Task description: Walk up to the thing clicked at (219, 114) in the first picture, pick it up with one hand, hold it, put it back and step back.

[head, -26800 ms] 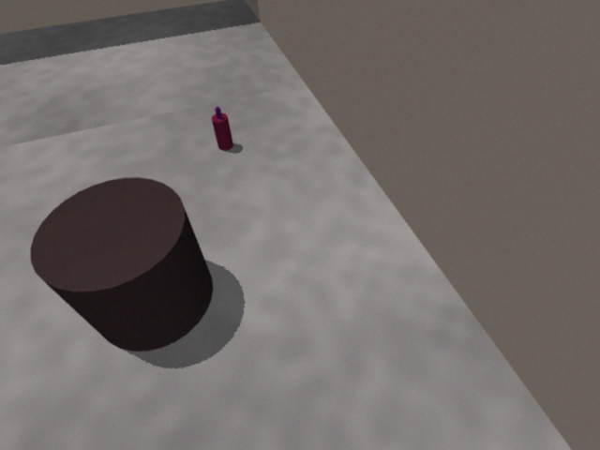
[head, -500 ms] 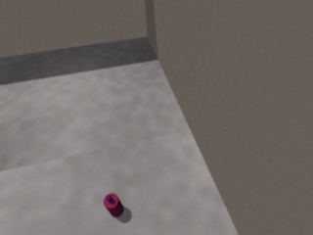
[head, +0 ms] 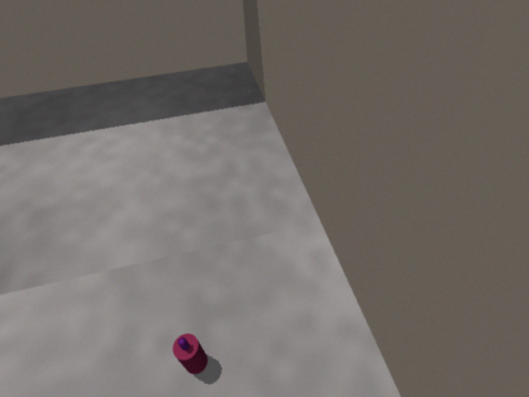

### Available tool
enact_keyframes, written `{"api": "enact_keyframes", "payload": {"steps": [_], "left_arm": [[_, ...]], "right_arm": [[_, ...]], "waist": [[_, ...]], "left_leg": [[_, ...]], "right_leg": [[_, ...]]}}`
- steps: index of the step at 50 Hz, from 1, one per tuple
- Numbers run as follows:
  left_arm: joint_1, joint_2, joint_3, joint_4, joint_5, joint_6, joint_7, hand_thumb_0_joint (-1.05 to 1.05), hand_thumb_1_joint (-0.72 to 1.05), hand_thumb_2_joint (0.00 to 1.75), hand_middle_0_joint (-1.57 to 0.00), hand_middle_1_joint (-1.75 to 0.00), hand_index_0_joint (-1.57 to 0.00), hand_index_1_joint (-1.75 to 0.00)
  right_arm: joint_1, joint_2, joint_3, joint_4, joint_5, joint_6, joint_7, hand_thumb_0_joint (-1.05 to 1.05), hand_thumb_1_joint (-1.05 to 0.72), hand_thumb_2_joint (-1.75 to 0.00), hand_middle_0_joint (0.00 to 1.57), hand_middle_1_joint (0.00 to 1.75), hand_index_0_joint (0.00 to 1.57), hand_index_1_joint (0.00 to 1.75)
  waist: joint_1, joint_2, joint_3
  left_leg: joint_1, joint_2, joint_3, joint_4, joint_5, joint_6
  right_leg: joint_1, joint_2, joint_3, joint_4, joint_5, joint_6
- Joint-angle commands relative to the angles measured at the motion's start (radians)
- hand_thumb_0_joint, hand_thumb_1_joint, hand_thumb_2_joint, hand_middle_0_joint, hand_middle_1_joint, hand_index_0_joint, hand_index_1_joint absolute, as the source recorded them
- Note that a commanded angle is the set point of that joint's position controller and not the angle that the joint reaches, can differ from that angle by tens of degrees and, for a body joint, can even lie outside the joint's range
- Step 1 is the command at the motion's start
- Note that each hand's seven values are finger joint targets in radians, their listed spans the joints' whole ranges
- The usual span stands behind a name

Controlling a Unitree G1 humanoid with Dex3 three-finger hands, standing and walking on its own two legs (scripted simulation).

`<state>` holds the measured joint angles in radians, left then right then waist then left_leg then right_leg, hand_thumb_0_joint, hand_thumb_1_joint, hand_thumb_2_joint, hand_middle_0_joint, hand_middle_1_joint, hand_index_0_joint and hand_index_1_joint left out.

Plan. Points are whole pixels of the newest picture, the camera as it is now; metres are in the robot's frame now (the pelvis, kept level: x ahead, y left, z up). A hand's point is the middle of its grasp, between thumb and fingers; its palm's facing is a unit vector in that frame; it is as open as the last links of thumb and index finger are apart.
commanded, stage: stand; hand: left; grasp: from the side
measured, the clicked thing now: (189, 351) +0.37 +0.30 -0.66
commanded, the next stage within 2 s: step back in 0.40 s
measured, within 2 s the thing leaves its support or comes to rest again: neither
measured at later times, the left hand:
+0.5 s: hand out of the picture +0.08 +0.25 -0.16, palm faces +0.01 -0.94 -0.35, open 7.4 cm
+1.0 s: hand out of the picture +0.04 +0.31 -0.18, palm faces -0.07 -0.94 -0.35, open 7.4 cm
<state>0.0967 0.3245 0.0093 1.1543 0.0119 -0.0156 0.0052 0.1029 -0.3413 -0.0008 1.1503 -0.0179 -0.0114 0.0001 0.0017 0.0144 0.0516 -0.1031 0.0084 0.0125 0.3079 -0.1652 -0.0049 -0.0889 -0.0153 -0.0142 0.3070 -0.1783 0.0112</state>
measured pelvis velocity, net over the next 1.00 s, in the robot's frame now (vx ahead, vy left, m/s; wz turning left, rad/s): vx -0.08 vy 0.05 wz -0.04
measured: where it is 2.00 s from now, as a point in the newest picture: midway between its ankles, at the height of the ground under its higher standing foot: outside the picture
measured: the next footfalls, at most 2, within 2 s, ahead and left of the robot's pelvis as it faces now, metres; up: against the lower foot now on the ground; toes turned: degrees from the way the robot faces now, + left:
right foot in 1.22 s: -0.15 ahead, -0.10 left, +0.00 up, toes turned -2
left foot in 1.58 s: -0.23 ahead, +0.15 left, +0.00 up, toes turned -3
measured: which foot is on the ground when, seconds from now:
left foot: down 0.00-1.00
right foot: down 0.00-0.72, up 0.74-1.00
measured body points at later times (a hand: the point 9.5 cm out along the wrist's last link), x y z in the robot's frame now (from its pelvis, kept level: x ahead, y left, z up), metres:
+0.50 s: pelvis +0.00 +0.00 +0.00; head +0.03 -0.01 +0.44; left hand +0.08 +0.30 -0.14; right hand +0.08 -0.31 -0.14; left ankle +0.00 +0.12 -0.75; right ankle -0.01 -0.12 -0.75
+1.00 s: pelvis -0.08 +0.05 -0.02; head +0.00 +0.08 +0.42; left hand +0.04 +0.35 -0.16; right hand -0.01 -0.26 -0.13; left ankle -0.03 +0.12 -0.75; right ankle -0.13 -0.10 -0.67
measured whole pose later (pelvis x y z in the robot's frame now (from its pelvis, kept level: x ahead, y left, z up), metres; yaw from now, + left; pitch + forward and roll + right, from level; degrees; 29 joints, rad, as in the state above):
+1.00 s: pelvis -0.08 +0.05 -0.02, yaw -2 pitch -1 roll -2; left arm 0.09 0.39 0.07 0.90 0.01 0.06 0.02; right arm 0.12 -0.34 -0.05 0.91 -0.03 0.02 -0.01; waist -0.01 -0.04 0.20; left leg -0.32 -0.02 0.04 0.56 -0.23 0.07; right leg -0.41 0.10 0.16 1.10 -0.50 0.01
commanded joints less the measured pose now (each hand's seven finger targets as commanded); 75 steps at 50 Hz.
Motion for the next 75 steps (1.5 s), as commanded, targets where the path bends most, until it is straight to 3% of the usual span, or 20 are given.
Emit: {"api": "enact_keyframes", "payload": {"steps": [1, 19, 20, 24, 31, 32, 34, 36, 37, 39, 43, 52, 60, 61, 62, 63, 64, 68, 72, 75], "left_arm": [[-0.024, 0.21, 0.034, -0.055, 0.002, -0.02, 0.014, 0.0, 0.9, 0.9, -0.2, -0.3, -0.2, -0.3], [-0.028, 0.218, 0.035, -0.063, -0.001, -0.021, 0.013, 0.0, 0.9, 0.9, -0.2, -0.3, -0.2, -0.3], [-0.023, 0.293, 0.082, -0.081, -0.017, -0.012, 0.018, 0.0, 0.9, 0.9, -0.2, -0.3, -0.2, -0.3], [-0.015, 0.286, 0.093, -0.141, -0.018, -0.002, 0.023, 0.0, 0.9, 0.9, -0.2, -0.3, -0.2, -0.3], [-0.1, 0.326, 0.109, -0.258, 0.01, 0.023, 0.024, 0.0, 0.9, 0.9, -0.2, -0.3, -0.2, -0.3], [-0.128, 0.324, 0.108, -0.272, 0.013, 0.027, 0.023, 0.0, 0.9, 0.9, -0.2, -0.3, -0.2, -0.3], [-0.148, 0.306, 0.103, -0.298, 0.009, 0.037, 0.02, 0.0, 0.9, 0.9, -0.2, -0.3, -0.2, -0.3], [-0.108, 0.222, 0.087, -0.308, -0.01, 0.049, 0.021, 0.0, 0.9, 0.9, -0.2, -0.3, -0.2, -0.3], [-0.08, 0.217, 0.091, -0.307, -0.005, 0.057, 0.03, 0.0, 0.9, 0.9, -0.2, -0.3, -0.2, -0.3], [-0.037, 0.217, 0.087, -0.299, -0.002, 0.062, 0.041, 0.0, 0.9, 0.9, -0.2, -0.3, -0.2, -0.3], [0.043, 0.238, 0.092, -0.291, -0.009, 0.068, 0.032, 0.0, 0.9, 0.9, -0.2, -0.3, -0.2, -0.3], [0.04, 0.234, 0.11, -0.352, 0.002, 0.05, 0.025, 0.0, 0.9, 0.9, -0.2, -0.3, -0.2, -0.3], [0.258, 0.228, 0.126, -0.278, 0.011, 0.048, -0.001, 0.0, 0.9, 0.9, -0.2, -0.3, -0.2, -0.3], [0.258, 0.261, 0.136, -0.283, 0.022, 0.043, 0.001, 0.0, 0.9, 0.9, -0.2, -0.3, -0.2, -0.3], [0.213, 0.314, 0.15, -0.311, 0.032, 0.036, 0.0, 0.0, 0.9, 0.9, -0.2, -0.3, -0.2, -0.3], [0.109, 0.411, 0.169, -0.361, 0.031, 0.039, -0.001, 0.0, 0.9, 0.9, -0.2, -0.3, -0.2, -0.3], [0.02, 0.414, 0.167, -0.407, 0.038, 0.034, 0.005, 0.0, 0.9, 0.9, -0.2, -0.3, -0.2, -0.3], [-0.071, 0.265, 0.135, -0.431, 0.029, 0.022, 0.016, 0.0, 0.9, 0.9, -0.2, -0.3, -0.2, -0.3], [0.076, 0.242, 0.133, -0.431, 0.032, 0.028, 0.025, 0.0, 0.9, 0.9, -0.2, -0.3, -0.2, -0.3], [0.085, 0.262, 0.134, -0.442, 0.028, 0.04, 0.029, 0.0, 0.9, 0.9, -0.2, -0.3, -0.2, -0.3]], "right_arm": [[-0.031, -0.2, -0.04, -0.054, 0.002, -0.02, -0.016, 0.0, -0.9, -0.9, 0.2, 0.3, 0.2, 0.3], [-0.035, -0.207, -0.041, -0.057, 0.003, -0.015, -0.013, 0.0, -0.9, -0.9, 0.2, 0.3, 0.2, 0.3], [-0.064, -0.254, -0.063, -0.075, 0.009, 0.002, -0.009, 0.0, -0.9, -0.9, 0.2, 0.3, 0.2, 0.3], [-0.019, -0.233, -0.071, -0.117, 0.022, 0.018, -0.005, 0.0, -0.9, -0.9, 0.2, 0.3, 0.2, 0.3], [0.052, -0.218, -0.091, -0.172, 0.012, 0.051, 0.005, 0.0, -0.9, -0.9, 0.2, 0.3, 0.2, 0.3], [0.089, -0.212, -0.095, -0.171, 0.009, 0.052, 0.007, 0.0, -0.9, -0.9, 0.2, 0.3, 0.2, 0.3], [0.116, -0.236, -0.105, -0.179, 0.009, 0.045, 0.011, 0.0, -0.9, -0.9, 0.2, 0.3, 0.2, 0.3], [0.067, -0.33, -0.121, -0.207, 0.0, 0.029, 0.006, 0.0, -0.9, -0.9, 0.2, 0.3, 0.2, 0.3], [0.086, -0.354, -0.128, -0.215, -0.009, 0.02, 0.001, 0.0, -0.9, -0.9, 0.2, 0.3, 0.2, 0.3], [0.056, -0.348, -0.128, -0.245, -0.014, 0.016, -0.012, 0.0, -0.9, -0.9, 0.2, 0.3, 0.2, 0.3], [-0.017, -0.265, -0.114, -0.292, -0.015, 0.015, -0.031, 0.0, -0.9, -0.9, 0.2, 0.3, 0.2, 0.3], [0.081, -0.278, -0.124, -0.332, -0.009, 0.015, -0.036, 0.0, -0.9, -0.9, 0.2, 0.3, 0.2, 0.3], [-0.044, -0.308, -0.126, -0.376, -0.004, 0.042, -0.017, 0.0, -0.9, -0.9, 0.2, 0.3, 0.2, 0.3], [-0.044, -0.279, -0.119, -0.375, 0.006, 0.044, -0.015, 0.0, -0.9, -0.9, 0.2, 0.3, 0.2, 0.3], [-0.035, -0.238, -0.106, -0.382, 0.012, 0.044, -0.014, 0.0, -0.9, -0.9, 0.2, 0.3, 0.2, 0.3], [-0.047, -0.226, -0.11, -0.378, 0.012, 0.047, -0.024, 0.0, -0.9, -0.9, 0.2, 0.3, 0.2, 0.3], [-0.016, -0.27, -0.126, -0.356, 0.004, 0.05, -0.028, 0.0, -0.9, -0.9, 0.2, 0.3, 0.2, 0.3], [0.102, -0.229, -0.098, -0.3, 0.023, 0.036, -0.023, 0.0, -0.9, -0.9, 0.2, 0.3, 0.2, 0.3], [0.067, -0.225, -0.082, -0.338, 0.021, 0.022, -0.031, 0.0, -0.9, -0.9, 0.2, 0.3, 0.2, 0.3], [0.088, -0.213, -0.083, -0.352, 0.01, 0.015, -0.032, 0.0, -0.9, -0.9, 0.2, 0.3, 0.2, 0.3]], "waist": [[-0.003, -0.012, -0.092], [-0.004, -0.012, -0.084], [-0.004, -0.033, 0.02], [-0.015, -0.05, -0.098], [-0.024, -0.201, -0.135], [-0.045, -0.213, -0.13], [-0.059, -0.154, -0.113], [-0.041, 0.127, -0.083], [-0.039, 0.145, -0.1], [-0.029, 0.157, -0.099], [0.023, 0.115, -0.114], [-0.051, 0.102, -0.138], [0.042, 0.131, -0.155], [0.048, 0.041, -0.132], [0.033, -0.149, -0.053], [0.052, -0.298, 0.009], [0.026, -0.274, 0.068], [-0.052, -0.15, 0.02], [0.045, -0.166, -0.071], [0.045, -0.21, -0.122]], "left_leg": [[0.034, 0.125, -0.096, -0.034, 0.177, 0.024], [0.03, 0.128, -0.095, -0.036, 0.135, 0.025], [-0.052, 0.106, -0.103, 0.069, 0.281, 0.046], [-0.048, 0.077, -0.064, 0.19, 0.287, 0.052], [-0.103, -0.041, -0.036, 0.482, -0.208, 0.047], [-0.09, -0.029, -0.048, 0.467, -0.248, 0.054], [-0.073, 0.01, -0.077, 0.389, 0.011, 0.073], [-0.096, 0.24, -0.362, 0.07, 0.419, 0.16], [-0.027, 0.305, -0.453, 0.066, 0.534, 0.211], [-0.041, 0.331, -0.462, 0.078, 0.58, 0.218], [0.03, 0.194, -0.241, 0.137, 0.476, 0.15], [0.119, 0.28, -0.279, 0.177, 0.445, 0.269], [-0.218, 0.224, -0.217, 0.167, -0.025, 0.153], [-0.29, 0.157, -0.176, 0.25, -0.106, 0.092], [-0.447, 0.006, -0.118, 0.419, -0.299, 0.03], [-0.4, -0.121, -0.082, 0.673, -0.432, -0.006], [-0.338, -0.086, -0.157, 0.838, -0.424, -0.016], [-0.39, -0.164, -0.177, 0.885, -0.263, -0.009], [-0.458, -0.104, -0.132, 0.672, -0.329, -0.025], [-0.363, -0.034, -0.087, 0.425, -0.34, -0.009]], "right_leg": [[0.013, -0.123, 0.09, -0.033, 0.2, -0.017], [0.013, -0.125, 0.096, -0.048, 0.166, -0.024], [-0.06, -0.11, 0.097, 0.032, 0.324, -0.034], [-0.029, -0.14, 0.118, 0.09, 0.391, -0.091], [-0.159, -0.311, 0.247, 0.1, 0.36, -0.244], [-0.191, -0.308, 0.223, 0.121, 0.317, -0.24], [-0.236, -0.224, 0.15, 0.231, 0.208, -0.175], [-0.287, 0.074, 0.032, 0.532, -0.12, -0.05], [-0.357, 0.124, 0.124, 0.657, -0.436, -0.048], [-0.398, 0.121, 0.214, 0.812, -0.466, -0.043], [-0.416, 0.115, 0.217, 0.86, -0.297, -0.035], [-0.382, 0.065, 0.156, 0.665, -0.351, 0.015], [-0.027, 0.024, 0.034, 0.21, -0.11, -0.051], [-0.032, -0.039, 0.155, 0.125, -0.149, -0.084], [-0.073, -0.188, 0.428, 0.027, -0.222, -0.147], [-0.307, -0.376, 0.595, -0.084, -0.273, -0.305], [-0.451, -0.411, 0.635, -0.102, -0.273, -0.34], [-0.236, -0.162, 0.203, 0.061, 0.162, -0.171], [0.074, -0.187, 0.219, 0.153, 0.299, -0.211], [0.123, -0.23, 0.229, 0.217, 0.385, -0.214]]}}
